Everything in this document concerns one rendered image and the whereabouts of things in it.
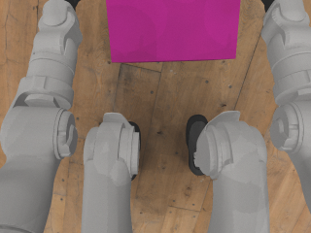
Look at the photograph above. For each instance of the robot left foot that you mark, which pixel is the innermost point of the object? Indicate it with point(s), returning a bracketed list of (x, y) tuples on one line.
[(137, 130)]

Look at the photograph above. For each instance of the left robot forearm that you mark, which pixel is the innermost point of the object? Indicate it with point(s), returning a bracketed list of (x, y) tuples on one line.
[(52, 64)]

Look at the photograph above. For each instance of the right robot thigh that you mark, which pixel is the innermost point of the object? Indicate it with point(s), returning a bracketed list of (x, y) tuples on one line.
[(229, 155)]

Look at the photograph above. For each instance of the robot right hand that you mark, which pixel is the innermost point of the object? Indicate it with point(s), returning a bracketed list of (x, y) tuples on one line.
[(267, 4)]

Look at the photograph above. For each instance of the left robot upper arm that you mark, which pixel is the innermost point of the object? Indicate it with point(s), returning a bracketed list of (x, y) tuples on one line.
[(35, 140)]

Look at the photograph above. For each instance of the robot left hand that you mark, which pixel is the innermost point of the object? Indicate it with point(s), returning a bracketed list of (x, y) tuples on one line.
[(74, 3)]

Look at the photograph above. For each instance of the right robot forearm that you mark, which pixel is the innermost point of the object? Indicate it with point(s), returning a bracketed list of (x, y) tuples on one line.
[(287, 35)]

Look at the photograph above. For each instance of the right robot upper arm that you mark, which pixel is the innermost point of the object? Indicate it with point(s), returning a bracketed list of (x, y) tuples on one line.
[(290, 131)]

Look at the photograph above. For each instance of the carton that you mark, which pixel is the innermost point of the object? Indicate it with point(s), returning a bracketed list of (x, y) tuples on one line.
[(142, 31)]

